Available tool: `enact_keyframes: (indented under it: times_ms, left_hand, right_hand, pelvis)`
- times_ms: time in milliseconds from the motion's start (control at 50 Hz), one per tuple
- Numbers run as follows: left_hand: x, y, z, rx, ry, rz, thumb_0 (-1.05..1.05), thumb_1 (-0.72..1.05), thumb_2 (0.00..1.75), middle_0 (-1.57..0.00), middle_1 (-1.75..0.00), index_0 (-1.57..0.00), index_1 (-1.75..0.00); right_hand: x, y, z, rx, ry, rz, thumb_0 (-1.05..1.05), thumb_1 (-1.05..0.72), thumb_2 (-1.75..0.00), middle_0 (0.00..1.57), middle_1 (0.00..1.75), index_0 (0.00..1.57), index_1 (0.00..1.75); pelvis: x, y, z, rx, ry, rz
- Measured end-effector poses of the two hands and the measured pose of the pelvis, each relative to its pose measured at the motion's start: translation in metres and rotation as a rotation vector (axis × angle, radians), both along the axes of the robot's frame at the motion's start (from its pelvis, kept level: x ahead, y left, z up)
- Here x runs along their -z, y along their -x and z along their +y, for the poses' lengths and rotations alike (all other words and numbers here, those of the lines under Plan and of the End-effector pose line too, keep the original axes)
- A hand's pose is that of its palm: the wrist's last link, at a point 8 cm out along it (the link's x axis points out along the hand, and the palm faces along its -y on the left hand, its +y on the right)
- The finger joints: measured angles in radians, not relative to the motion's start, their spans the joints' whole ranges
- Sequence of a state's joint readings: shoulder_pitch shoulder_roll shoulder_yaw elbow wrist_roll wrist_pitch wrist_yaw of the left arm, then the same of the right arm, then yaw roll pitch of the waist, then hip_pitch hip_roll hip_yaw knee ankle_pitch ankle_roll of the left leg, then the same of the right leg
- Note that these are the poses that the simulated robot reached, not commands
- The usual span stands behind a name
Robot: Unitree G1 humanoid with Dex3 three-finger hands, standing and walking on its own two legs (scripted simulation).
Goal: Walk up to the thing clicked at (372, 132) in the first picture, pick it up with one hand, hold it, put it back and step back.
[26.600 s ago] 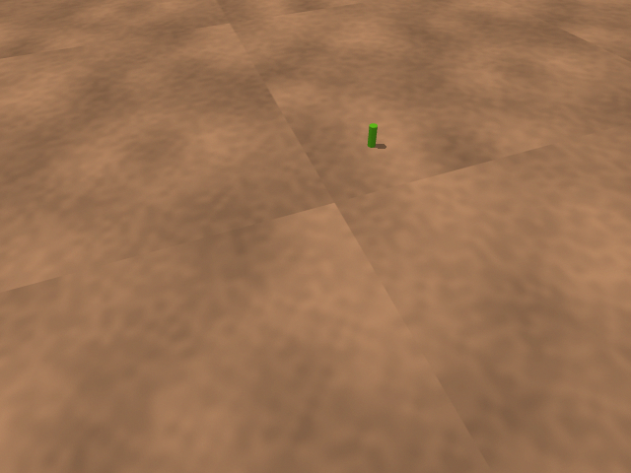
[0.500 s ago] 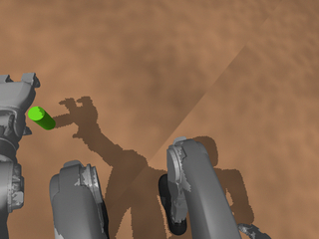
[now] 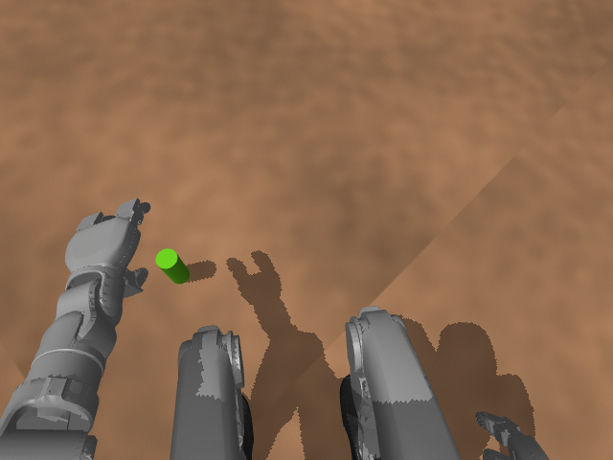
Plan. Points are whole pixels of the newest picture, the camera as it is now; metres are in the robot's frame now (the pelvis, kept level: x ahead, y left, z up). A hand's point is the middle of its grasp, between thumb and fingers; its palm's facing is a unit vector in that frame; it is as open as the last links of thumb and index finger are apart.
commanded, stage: home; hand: left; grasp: from above
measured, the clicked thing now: (174, 267) +0.49 +0.24 -0.39
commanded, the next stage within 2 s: none
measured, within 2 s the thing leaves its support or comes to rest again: neither
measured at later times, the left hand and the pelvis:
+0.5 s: hand (69, 367) +0.26 +0.20 +0.09, palm faces -0.08 -0.89 -0.45, open 7.4 cm; pelvis +0.03 +0.00 +0.18, yaw +3 degrees
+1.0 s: hand out of the picture +0.23 +0.20 +0.22, palm faces +0.14 -0.97 -0.20, open 7.4 cm; pelvis +0.08 +0.00 +0.26, yaw +5 degrees
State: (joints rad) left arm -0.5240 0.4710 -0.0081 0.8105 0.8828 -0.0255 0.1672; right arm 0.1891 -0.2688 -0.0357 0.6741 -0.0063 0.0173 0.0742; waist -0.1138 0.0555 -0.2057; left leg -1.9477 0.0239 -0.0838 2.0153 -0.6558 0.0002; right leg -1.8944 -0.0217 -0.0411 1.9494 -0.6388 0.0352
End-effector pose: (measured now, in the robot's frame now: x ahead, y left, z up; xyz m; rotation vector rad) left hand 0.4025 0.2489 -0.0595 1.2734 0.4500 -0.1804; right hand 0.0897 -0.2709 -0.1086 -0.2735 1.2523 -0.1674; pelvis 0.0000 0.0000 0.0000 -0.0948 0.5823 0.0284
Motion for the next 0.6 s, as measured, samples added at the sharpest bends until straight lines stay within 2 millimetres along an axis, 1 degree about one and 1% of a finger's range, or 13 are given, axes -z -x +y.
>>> enact_keyframes:
  times_ms: [80, 140, 220, 300, 360, 440, 600]
  left_hand:
    - [-0.031, 0.033, 0.005, -0.098, 0.093, 0.018, 0.0, 0.54, 0.87, -0.21, -0.38, -0.21, -0.38]
    - [-0.054, 0.057, 0.006, -0.17, 0.171, 0.035, 0.0, 0.68, 0.88, -0.21, -0.35, -0.21, -0.35]
    - [-0.084, 0.088, 0.004, -0.26, 0.279, 0.055, 0.0, 0.8, 0.89, -0.21, -0.32, -0.21, -0.32]
    - [-0.112, 0.114, 0.0, -0.348, 0.387, 0.068, 0.0, 0.85, 0.9, -0.21, -0.31, -0.21, -0.31]
    - [-0.133, 0.129, -0.002, -0.417, 0.463, 0.075, 0.01, 0.87, 0.9, -0.21, -0.31, -0.21, -0.31]
    - [-0.161, 0.145, -0.005, -0.508, 0.564, 0.088, 0.01, 0.89, 0.9, -0.21, -0.3, -0.21, -0.3]
    - [-0.224, 0.166, -0.007, -0.659, 0.736, 0.106, 0.01, 0.9, 0.9, -0.21, -0.3, -0.21, -0.3]
  right_hand:
    - [-0.034, -0.039, 0.0, -0.034, 0.015, -0.111, 0.0, -0.91, -0.9, 0.2, 0.3, 0.2, 0.3]
    - [-0.062, -0.067, 0.005, -0.061, 0.016, -0.199, 0.0, -0.91, -0.9, 0.2, 0.3, 0.2, 0.3]
    - [-0.099, -0.099, 0.016, -0.09, 0.007, -0.311, 0.0, -0.91, -0.9, 0.2, 0.3, 0.2, 0.3]
    - [-0.136, -0.121, 0.029, -0.104, -0.008, -0.407, 0.0, -0.91, -0.9, 0.2, 0.3, 0.2, 0.3]
    - [-0.162, -0.132, 0.038, -0.108, -0.017, -0.458, 0.01, -0.91, -0.9, 0.2, 0.3, 0.2, 0.3]
    - [-0.193, -0.138, 0.046, -0.106, -0.024, -0.5, 0.01, -0.91, -0.9, 0.2, 0.3, 0.21, 0.3]
    - [-0.245, -0.133, 0.052, -0.079, -0.01, -0.518, 0.01, -0.9, -0.9, 0.21, 0.3, 0.21, 0.3]
  pelvis:
    - [-0.03, -0.001, -0.001, -0.008, -0.009, -0.033]
    - [-0.053, -0.002, -0.002, -0.015, -0.015, -0.062]
    - [-0.082, -0.005, -0.003, -0.022, -0.023, -0.101]
    - [-0.11, -0.01, -0.003, -0.029, -0.029, -0.138]
    - [-0.13, -0.015, -0.003, -0.034, -0.034, -0.169]
    - [-0.157, -0.024, -0.002, -0.039, -0.038, -0.207]
    - [-0.208, -0.047, 0.001, -0.046, -0.045, -0.286]
